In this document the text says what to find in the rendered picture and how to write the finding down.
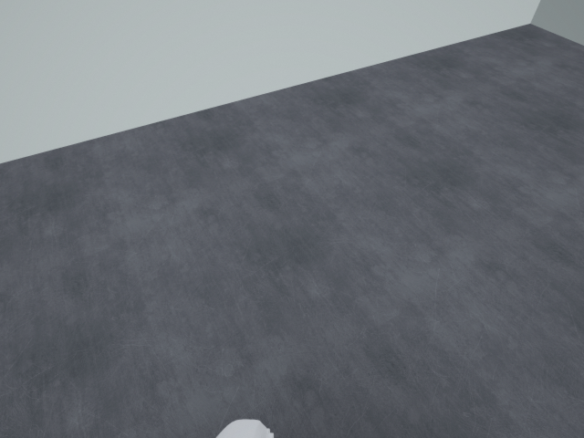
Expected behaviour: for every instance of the left robot thigh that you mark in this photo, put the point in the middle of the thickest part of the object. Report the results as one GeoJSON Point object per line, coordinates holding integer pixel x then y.
{"type": "Point", "coordinates": [245, 429]}

